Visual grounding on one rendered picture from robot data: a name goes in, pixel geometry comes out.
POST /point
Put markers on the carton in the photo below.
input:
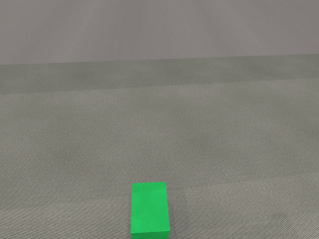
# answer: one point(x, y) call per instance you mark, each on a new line
point(149, 218)

